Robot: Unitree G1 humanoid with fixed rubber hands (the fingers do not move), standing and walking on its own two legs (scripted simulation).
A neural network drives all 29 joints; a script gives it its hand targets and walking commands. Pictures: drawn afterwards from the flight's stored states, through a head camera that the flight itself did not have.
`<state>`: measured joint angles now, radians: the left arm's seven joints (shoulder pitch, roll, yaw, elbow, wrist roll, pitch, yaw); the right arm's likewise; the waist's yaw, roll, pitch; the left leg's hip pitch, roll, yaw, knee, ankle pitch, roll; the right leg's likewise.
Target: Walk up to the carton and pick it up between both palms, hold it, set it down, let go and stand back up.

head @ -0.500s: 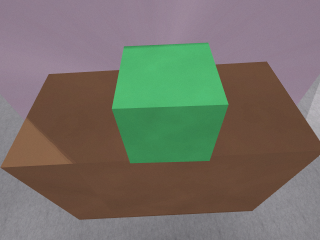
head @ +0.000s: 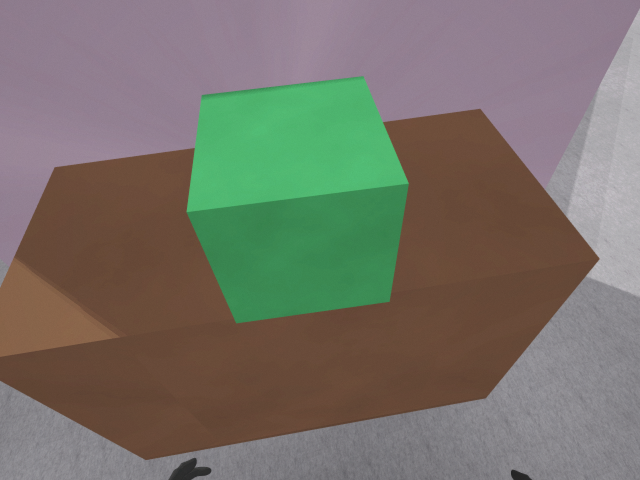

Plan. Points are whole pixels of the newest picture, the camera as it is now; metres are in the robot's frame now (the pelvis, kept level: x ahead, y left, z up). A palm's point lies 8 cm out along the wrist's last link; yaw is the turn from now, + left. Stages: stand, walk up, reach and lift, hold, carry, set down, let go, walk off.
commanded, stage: walk up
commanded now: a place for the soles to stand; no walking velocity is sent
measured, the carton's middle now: (298, 201) +0.50 +0.07 +0.06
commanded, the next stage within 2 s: reach and lift in 1.88 s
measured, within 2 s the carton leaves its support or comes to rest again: neither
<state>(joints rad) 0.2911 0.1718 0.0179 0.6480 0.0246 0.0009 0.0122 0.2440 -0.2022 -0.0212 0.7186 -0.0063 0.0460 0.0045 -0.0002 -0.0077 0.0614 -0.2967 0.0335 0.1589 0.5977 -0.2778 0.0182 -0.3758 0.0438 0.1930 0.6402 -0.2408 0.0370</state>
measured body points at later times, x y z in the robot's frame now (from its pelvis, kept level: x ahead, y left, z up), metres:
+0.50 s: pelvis +0.00 +0.00 +0.00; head +0.02 -0.01 +0.45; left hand +0.15 +0.23 -0.10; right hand +0.12 -0.24 -0.12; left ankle +0.03 +0.11 -0.72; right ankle +0.07 -0.13 -0.72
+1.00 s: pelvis +0.01 +0.01 +0.00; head +0.03 +0.00 +0.45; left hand +0.17 +0.21 -0.10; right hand +0.10 -0.24 -0.12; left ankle +0.03 +0.11 -0.72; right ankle +0.07 -0.13 -0.72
